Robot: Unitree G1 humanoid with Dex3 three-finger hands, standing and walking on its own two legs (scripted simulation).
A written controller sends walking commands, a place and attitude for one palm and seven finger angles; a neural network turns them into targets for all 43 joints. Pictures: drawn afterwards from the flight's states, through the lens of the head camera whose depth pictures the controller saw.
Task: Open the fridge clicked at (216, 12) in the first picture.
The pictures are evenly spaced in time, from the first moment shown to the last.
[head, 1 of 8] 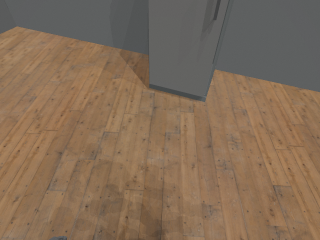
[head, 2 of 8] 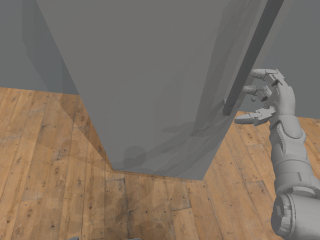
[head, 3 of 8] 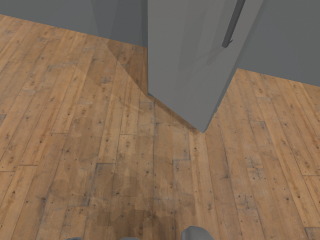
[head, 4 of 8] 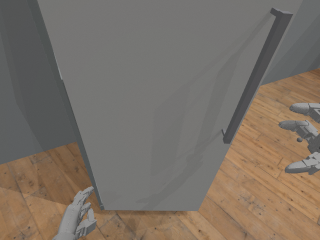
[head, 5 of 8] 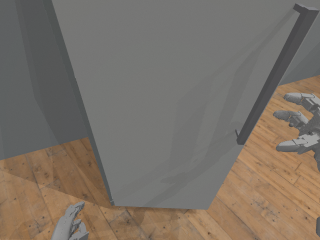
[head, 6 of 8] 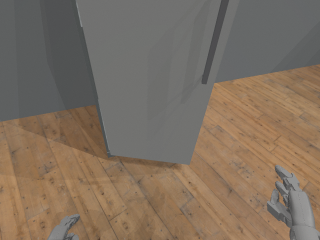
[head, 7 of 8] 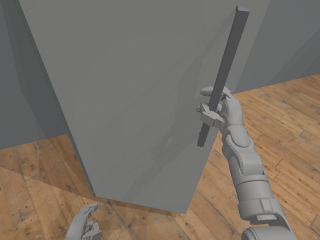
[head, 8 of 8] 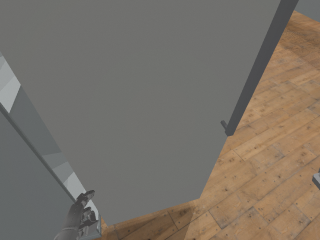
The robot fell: no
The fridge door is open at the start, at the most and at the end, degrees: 0 96 87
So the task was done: yes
